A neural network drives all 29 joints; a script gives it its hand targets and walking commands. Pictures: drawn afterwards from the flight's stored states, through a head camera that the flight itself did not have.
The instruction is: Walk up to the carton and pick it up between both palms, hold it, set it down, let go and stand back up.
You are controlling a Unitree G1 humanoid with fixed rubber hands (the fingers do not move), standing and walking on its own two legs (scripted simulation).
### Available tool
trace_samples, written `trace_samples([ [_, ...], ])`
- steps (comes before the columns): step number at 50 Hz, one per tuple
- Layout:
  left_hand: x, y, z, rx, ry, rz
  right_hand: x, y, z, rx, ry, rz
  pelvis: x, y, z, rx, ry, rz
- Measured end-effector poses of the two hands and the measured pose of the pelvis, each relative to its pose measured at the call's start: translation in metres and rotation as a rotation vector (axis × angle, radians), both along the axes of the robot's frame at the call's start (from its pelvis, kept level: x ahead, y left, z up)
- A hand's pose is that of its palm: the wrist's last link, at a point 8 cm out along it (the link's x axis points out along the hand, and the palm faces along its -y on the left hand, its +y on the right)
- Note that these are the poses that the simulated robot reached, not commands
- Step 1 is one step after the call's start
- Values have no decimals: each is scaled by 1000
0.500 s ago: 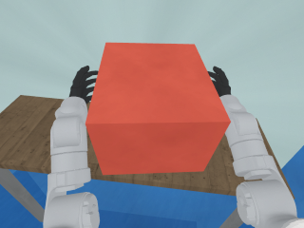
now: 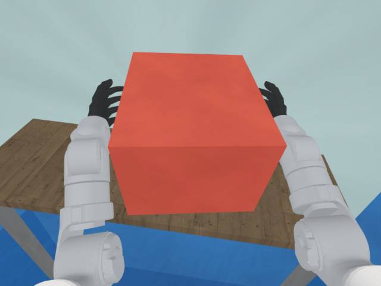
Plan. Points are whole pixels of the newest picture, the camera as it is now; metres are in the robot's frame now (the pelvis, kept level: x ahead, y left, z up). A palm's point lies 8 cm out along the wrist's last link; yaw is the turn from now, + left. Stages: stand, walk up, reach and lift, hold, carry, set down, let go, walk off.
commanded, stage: hold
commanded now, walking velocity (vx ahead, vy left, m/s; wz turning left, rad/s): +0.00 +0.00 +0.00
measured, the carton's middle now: (190, 127) +0.39 +0.00 +0.17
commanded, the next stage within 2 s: set down in 1.50 s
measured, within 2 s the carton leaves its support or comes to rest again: neither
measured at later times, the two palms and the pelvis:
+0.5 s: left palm (105, 120) +0.36 +0.17 +0.21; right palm (280, 120) +0.37 -0.18 +0.21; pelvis +0.01 +0.00 +0.00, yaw -1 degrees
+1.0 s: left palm (106, 114) +0.37 +0.17 +0.22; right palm (278, 121) +0.37 -0.18 +0.21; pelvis +0.01 +0.00 +0.00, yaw -1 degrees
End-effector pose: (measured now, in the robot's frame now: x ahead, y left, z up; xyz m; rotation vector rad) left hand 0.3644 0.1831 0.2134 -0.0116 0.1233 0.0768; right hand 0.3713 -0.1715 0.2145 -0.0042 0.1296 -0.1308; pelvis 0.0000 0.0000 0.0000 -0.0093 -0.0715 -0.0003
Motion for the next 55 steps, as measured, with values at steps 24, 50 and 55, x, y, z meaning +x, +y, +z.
trace_samples([
  [24, -2, -11, 1, 2, -24, -2, -4, -11, -2, 10, -22, -10, 11, -1, 0, -1, -21, -10],
  [50, 8, -12, 7, 30, 0, -10, 2, -12, -9, 20, 2, -14, 6, 3, 0, 0, 2, -13],
  [55, 4, -11, 3, 16, -15, -2, 2, -11, -4, -4, -12, -4, 11, -1, 0, -2, -7, -7],
])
